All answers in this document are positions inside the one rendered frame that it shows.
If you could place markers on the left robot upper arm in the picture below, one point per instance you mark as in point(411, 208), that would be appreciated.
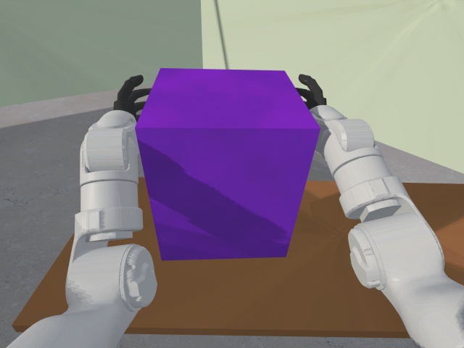
point(106, 287)

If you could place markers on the right robot upper arm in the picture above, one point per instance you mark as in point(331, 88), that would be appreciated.
point(400, 256)

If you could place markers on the right robot hand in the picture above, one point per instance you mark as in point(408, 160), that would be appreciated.
point(314, 97)

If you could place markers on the table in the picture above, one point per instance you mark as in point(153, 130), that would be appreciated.
point(313, 291)

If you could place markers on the robot left forearm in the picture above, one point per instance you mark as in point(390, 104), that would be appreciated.
point(108, 179)

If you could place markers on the left robot hand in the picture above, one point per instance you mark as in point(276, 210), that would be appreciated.
point(126, 96)

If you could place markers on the carton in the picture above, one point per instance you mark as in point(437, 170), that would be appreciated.
point(226, 155)

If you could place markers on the robot right forearm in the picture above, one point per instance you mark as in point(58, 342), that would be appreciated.
point(368, 189)

